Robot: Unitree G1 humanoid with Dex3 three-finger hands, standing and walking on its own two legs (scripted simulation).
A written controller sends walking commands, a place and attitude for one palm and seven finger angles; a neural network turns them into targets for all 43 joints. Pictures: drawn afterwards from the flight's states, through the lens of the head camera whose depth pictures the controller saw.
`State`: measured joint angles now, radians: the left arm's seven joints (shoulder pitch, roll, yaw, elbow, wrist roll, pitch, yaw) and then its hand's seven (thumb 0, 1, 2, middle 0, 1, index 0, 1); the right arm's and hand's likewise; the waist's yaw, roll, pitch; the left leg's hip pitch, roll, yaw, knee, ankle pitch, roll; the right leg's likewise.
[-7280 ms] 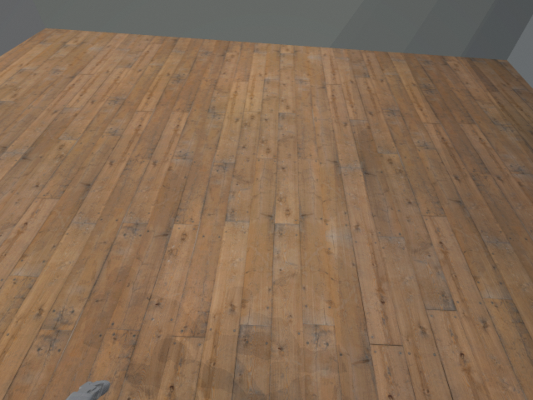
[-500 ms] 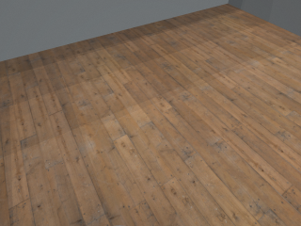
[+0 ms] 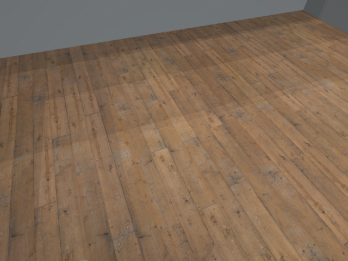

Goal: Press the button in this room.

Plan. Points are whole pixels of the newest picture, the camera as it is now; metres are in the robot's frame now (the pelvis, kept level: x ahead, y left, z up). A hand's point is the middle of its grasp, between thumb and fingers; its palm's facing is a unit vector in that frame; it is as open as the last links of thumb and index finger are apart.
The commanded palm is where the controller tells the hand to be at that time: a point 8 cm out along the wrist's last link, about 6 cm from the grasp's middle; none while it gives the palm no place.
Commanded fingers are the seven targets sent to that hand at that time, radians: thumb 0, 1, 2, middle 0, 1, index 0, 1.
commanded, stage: turn or walk to find it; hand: left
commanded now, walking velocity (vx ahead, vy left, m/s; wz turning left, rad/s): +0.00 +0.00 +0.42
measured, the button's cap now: out of the picture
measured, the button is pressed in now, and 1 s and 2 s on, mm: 0 0 0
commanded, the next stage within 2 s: none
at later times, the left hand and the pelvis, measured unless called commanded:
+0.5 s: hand out of the picture -0.04 +0.18 -0.17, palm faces +0.28 -0.93 -0.24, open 7.4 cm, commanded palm none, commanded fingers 0.00 0.90 0.90 -0.20 -0.30 -0.20 -0.30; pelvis -0.03 -0.02 +0.00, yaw +15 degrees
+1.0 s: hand out of the picture -0.05 +0.22 -0.15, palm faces +0.42 -0.87 -0.25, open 7.4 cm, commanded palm none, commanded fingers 0.00 0.90 0.90 -0.20 -0.30 -0.20 -0.30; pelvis -0.06 -0.01 +0.00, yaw +25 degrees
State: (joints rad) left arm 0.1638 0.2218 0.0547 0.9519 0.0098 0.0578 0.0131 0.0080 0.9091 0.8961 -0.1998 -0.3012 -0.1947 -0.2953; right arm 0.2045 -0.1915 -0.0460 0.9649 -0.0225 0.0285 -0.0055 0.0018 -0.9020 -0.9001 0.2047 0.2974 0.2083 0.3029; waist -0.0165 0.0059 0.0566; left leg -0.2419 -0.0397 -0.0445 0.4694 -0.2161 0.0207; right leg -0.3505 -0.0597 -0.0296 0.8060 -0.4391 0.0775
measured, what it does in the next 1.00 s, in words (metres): steps on the spot, turning left: right foot, then left foot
